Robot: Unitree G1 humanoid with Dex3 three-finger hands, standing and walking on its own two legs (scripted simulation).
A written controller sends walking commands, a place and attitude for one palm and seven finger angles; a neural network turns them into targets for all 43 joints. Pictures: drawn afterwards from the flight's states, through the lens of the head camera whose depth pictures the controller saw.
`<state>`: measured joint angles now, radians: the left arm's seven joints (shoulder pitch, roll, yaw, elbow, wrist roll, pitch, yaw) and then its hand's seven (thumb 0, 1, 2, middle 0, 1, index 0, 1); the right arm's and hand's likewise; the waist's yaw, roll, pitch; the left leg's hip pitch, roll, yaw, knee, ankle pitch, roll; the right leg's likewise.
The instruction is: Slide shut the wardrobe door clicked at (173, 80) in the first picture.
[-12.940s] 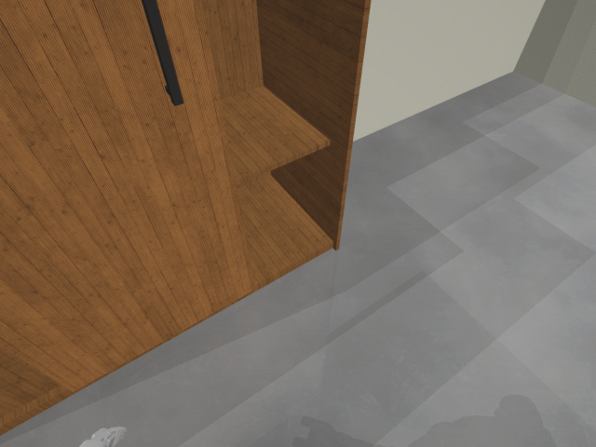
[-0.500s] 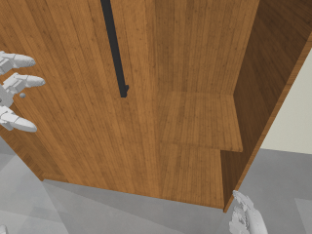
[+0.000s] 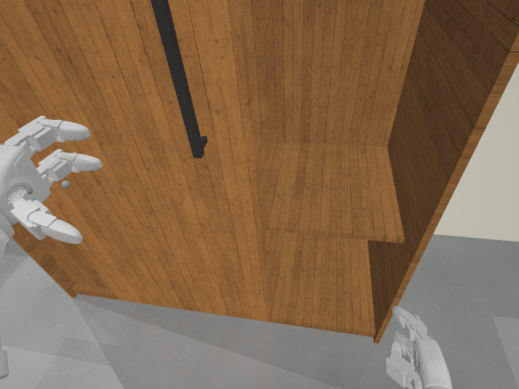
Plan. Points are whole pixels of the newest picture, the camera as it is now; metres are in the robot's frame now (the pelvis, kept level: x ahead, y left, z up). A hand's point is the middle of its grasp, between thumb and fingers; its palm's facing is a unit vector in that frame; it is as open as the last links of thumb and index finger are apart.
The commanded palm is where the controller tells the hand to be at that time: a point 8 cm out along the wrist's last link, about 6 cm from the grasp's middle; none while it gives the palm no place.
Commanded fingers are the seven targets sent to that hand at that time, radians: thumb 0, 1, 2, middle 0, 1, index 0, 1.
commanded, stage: move the hooked fingers beside the handle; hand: left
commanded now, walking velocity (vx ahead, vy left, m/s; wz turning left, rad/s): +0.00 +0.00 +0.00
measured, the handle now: (182, 71) +0.52 +0.18 +0.27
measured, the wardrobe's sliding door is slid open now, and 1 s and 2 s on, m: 0.39 0.39 0.39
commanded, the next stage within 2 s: none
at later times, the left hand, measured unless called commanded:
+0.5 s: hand (78, 142) +0.34 +0.27 +0.26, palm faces +0.03 -1.00 -0.08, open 13.9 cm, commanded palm +0.31 +0.32 +0.25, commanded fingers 0.00 -0.50 0.30 -0.30 -1.20 -0.30 -1.20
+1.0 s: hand (113, 128) +0.40 +0.26 +0.24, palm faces +0.00 -1.00 -0.08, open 14.0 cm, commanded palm +0.38 +0.31 +0.24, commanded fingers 0.00 -0.50 0.30 -0.30 -1.20 -0.30 -1.20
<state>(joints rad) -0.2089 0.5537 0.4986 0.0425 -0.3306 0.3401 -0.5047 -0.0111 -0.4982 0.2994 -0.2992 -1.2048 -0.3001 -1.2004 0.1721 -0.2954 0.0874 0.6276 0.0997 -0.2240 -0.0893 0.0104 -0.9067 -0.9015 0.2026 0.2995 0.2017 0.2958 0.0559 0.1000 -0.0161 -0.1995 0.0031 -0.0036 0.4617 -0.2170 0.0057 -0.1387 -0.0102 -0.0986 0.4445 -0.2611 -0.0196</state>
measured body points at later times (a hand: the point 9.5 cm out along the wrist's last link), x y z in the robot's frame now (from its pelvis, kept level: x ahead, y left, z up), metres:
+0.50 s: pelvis +0.01 +0.00 +0.00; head -0.01 -0.02 +0.45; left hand +0.33 +0.33 +0.26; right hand +0.20 -0.23 -0.07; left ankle +0.02 +0.12 -0.74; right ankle -0.01 -0.10 -0.74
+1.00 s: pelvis +0.02 +0.01 +0.00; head +0.02 -0.01 +0.45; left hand +0.40 +0.31 +0.24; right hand +0.18 -0.23 -0.09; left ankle +0.02 +0.12 -0.74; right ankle -0.01 -0.10 -0.74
